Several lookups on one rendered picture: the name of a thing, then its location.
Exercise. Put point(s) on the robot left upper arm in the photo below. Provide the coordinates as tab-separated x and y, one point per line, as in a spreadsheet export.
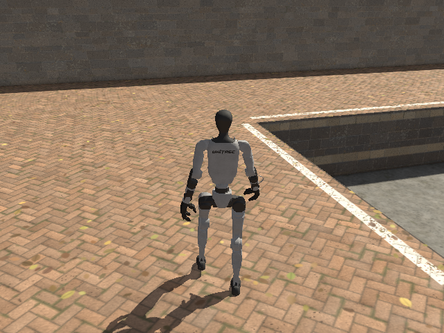
198	158

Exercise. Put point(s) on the robot right hand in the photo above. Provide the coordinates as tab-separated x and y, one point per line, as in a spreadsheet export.
249	191

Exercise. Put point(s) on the right robot forearm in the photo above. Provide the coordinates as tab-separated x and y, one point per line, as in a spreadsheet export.
254	181

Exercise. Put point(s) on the robot left hand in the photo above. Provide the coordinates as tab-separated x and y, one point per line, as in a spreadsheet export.
184	212

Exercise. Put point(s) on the humanoid robot torso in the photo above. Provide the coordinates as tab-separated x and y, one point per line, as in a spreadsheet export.
222	167

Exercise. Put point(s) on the right robot shin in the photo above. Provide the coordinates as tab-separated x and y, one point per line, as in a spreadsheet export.
236	263

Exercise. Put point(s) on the robot right upper arm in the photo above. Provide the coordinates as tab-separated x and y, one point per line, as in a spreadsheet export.
244	147

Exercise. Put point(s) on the left robot forearm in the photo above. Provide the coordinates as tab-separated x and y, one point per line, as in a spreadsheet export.
190	188

